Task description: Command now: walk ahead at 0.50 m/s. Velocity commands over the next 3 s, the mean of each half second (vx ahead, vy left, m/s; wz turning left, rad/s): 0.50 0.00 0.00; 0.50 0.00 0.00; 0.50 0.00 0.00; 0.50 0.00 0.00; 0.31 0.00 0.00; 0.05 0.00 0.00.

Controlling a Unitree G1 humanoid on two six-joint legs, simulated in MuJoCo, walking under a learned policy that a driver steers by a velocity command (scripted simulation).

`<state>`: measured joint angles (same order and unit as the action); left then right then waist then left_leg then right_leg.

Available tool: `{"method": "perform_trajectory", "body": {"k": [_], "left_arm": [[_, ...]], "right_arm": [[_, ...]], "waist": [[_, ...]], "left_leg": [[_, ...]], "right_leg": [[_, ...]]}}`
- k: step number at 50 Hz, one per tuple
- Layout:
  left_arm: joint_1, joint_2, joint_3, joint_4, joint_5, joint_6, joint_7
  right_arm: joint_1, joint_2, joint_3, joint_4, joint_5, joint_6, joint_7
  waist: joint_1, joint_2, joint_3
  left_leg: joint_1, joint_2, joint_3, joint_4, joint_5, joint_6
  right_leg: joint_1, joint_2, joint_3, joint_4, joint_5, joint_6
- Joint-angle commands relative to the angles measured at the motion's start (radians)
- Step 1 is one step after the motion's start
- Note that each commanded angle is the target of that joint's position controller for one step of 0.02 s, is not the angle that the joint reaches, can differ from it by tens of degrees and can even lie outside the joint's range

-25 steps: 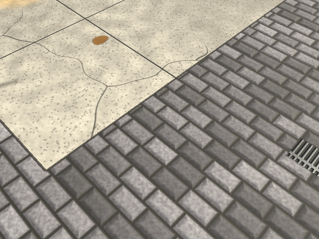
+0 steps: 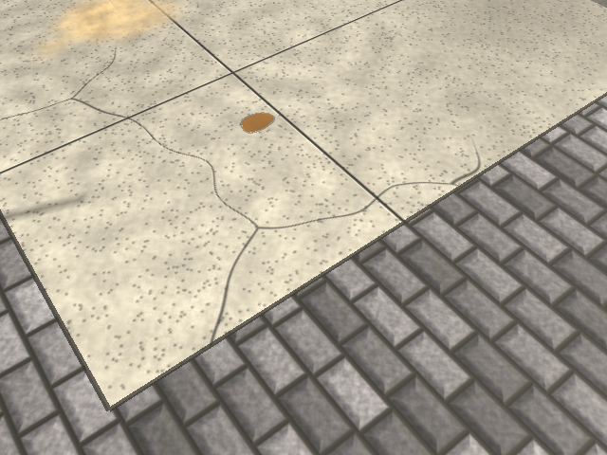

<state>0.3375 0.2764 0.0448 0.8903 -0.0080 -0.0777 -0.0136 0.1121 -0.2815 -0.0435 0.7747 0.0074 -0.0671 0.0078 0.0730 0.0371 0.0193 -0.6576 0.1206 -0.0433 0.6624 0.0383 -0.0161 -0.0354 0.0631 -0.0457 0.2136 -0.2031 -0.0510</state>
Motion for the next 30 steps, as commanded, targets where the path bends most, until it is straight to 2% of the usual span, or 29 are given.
{"method": "perform_trajectory", "body": {"k": [1, 3, 5, 6, 7, 8, 9, 10, 11, 12, 13, 14, 15, 17, 20, 24, 27, 30], "left_arm": [[0.017, 0.18, 0.042, -0.029, -0.011, -0.002, 0.009], [0.029, 0.187, 0.047, -0.014, -0.015, 0.01, 0.013], [0.021, 0.197, 0.053, -0.007, -0.016, 0.021, 0.018], [0.001, 0.203, 0.054, -0.009, -0.017, 0.026, 0.02], [-0.005, 0.184, 0.047, -0.011, -0.013, 0.032, 0.021], [0.007, 0.137, 0.026, -0.031, 0.006, 0.033, 0.024], [0.125, 0.022, -0.01, -0.05, 0.011, 0.013, 0.014], [0.084, 0.089, 0.003, -0.035, -0.003, -0.01, 0.01], [-0.007, 0.158, 0.023, -0.064, -0.032, -0.025, 0.003], [-0.064, 0.155, 0.023, -0.077, -0.033, -0.03, 0.006], [-0.092, 0.147, 0.026, -0.081, -0.018, -0.029, 0.01], [-0.078, 0.136, 0.029, -0.076, -0.012, -0.02, 0.011], [-0.058, 0.118, 0.027, -0.069, -0.009, -0.008, 0.011], [-0.056, 0.089, 0.023, -0.066, -0.004, 0.01, 0.014], [-0.153, 0.079, 0.021, -0.1, 0.006, 0.015, 0.016], [-0.282, 0.05, 0.01, -0.131, 0.002, 0.003, 0.003], [-0.367, 0.051, 0.005, -0.159, -0.006, -0.003, -0.01], [-0.405, 0.068, 0.008, -0.184, -0.008, -0.011, -0.027]], "right_arm": [[-0.112, -0.051, -0.004, -0.084, 0.008, -0.019, 0.015], [-0.137, -0.067, -0.008, -0.099, 0.009, -0.023, 0.025], [-0.107, -0.089, -0.015, -0.095, 0.008, -0.026, 0.031], [-0.045, -0.108, -0.025, -0.078, 0.006, -0.028, 0.031], [0.09, -0.146, -0.048, -0.034, 0.002, -0.027, 0.025], [0.264, -0.211, -0.071, 0.006, -0.006, -0.024, 0.015], [0.338, -0.307, -0.094, 0.029, -0.009, -0.016, 0.013], [0.347, -0.211, -0.067, 0.024, 0.002, -0.016, 0.017], [0.27, -0.17, -0.051, 0.015, 0.002, -0.02, 0.016], [0.196, -0.151, -0.044, 0.0, -0.003, -0.021, 0.015], [0.144, -0.123, -0.036, -0.004, -0.008, -0.022, 0.017], [0.114, -0.1, -0.029, -0.006, -0.017, -0.027, 0.017], [0.102, -0.092, -0.028, -0.003, -0.019, -0.031, 0.019], [0.109, -0.106, -0.031, 0.013, -0.011, -0.041, 0.018], [0.146, -0.133, -0.039, 0.043, -0.009, -0.039, 0.004], [0.196, -0.149, -0.04, 0.078, 0.0, -0.031, -0.008], [0.256, -0.157, -0.042, 0.117, 0.006, -0.02, -0.011], [0.274, -0.166, -0.049, 0.143, 0.012, -0.002, -0.017]], "waist": [[0.005, -0.089, 0.048], [-0.001, -0.094, 0.054], [-0.031, -0.107, 0.034], [-0.072, -0.114, -0.003], [-0.137, -0.098, -0.088], [-0.2, -0.022, -0.233], [-0.153, 0.236, -0.354], [-0.187, 0.197, -0.372], [-0.177, 0.135, -0.224], [-0.151, 0.069, -0.14], [-0.127, 0.033, -0.076], [-0.094, 0.057, -0.059], [-0.076, 0.067, -0.057], [-0.061, 0.052, -0.039], [-0.078, 0.02, 0.001], [-0.121, 0.02, 0.03], [-0.151, 0.014, 0.053], [-0.143, 0.02, 0.062]], "left_leg": [[0.056, -0.03, 0.023, -0.097, 0.057, 0.008], [0.045, -0.035, 0.012, -0.137, -0.001, 0.031], [0.1, -0.052, 0.023, -0.159, -0.078, 0.057], [0.196, -0.077, 0.049, -0.179, -0.103, 0.075], [0.386, -0.106, 0.077, -0.194, -0.102, 0.102], [0.675, 0.012, -0.048, -0.155, -0.08, 0.156], [1.03, 0.239, -0.51, -0.236, -0.287, 0.32], [1.039, 0.254, -0.672, -0.351, -0.423, 0.32], [0.923, 0.226, -0.538, -0.37, -0.434, 0.273], [0.79, 0.189, -0.422, -0.389, -0.352, 0.25], [0.674, 0.154, -0.338, -0.42, -0.261, 0.242], [0.596, 0.126, -0.279, -0.448, -0.189, 0.231], [0.551, 0.109, -0.243, -0.476, -0.152, 0.234], [0.504, 0.1, -0.178, -0.514, -0.08, 0.249], [0.515, 0.094, -0.117, -0.547, -0.02, 0.253], [0.524, 0.056, -0.028, -0.558, -0.022, 0.217], [0.595, 0.085, -0.025, -0.539, -0.033, 0.216], [0.705, 0.134, -0.039, -0.481, 0.032, 0.201]], "right_leg": [[-0.043, -0.277, 0.119, -0.079, 0.196, -0.15], [0.031, -0.311, 0.132, -0.042, 0.223, -0.136], [0.081, -0.331, 0.139, 0.016, 0.315, -0.118], [0.086, -0.316, 0.121, 0.093, 0.453, -0.103], [0.054, -0.266, 0.082, 0.256, 0.57, -0.078], [-0.104, -0.21, 0.037, 0.53, 0.415, -0.043], [-0.524, -0.025, 0.006, 0.905, -0.091, 0.033], [-0.65, -0.028, 0.152, 1.031, -0.381, 0.023], [-0.727, -0.084, 0.155, 1.068, -0.315, 0.005], [-0.714, -0.137, 0.124, 1.032, -0.221, 0.001], [-0.685, -0.168, 0.113, 0.972, -0.154, 0.007], [-0.622, -0.196, 0.121, 0.929, -0.104, 0.012], [-0.578, -0.203, 0.119, 0.906, -0.079, 0.021], [-0.569, -0.209, 0.107, 0.852, -0.041, 0.04], [-0.639, -0.212, 0.102, 0.693, 0.098, 0.069], [-0.591, -0.174, 0.064, 0.449, 0.29, 0.07], [-0.59, -0.154, 0.056, 0.36, 0.308, 0.06], [-0.611, -0.146, 0.067, 0.305, 0.227, 0.025]]}}
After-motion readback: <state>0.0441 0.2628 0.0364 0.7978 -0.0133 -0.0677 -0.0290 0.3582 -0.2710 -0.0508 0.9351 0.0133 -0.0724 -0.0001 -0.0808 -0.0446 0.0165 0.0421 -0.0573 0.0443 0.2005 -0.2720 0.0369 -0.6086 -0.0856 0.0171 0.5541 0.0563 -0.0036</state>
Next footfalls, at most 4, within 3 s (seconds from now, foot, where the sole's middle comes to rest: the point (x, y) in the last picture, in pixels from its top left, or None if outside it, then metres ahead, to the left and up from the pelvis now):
0.16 left None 0.27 0.15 -0.78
0.70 right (380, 419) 0.57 -0.09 -0.78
1.22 left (286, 299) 0.87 0.15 -0.78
1.76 right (377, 214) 1.18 -0.09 -0.78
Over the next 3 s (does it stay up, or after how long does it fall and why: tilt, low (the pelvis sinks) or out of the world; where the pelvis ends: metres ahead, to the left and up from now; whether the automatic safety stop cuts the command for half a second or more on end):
stays up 1.42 0.02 -0.01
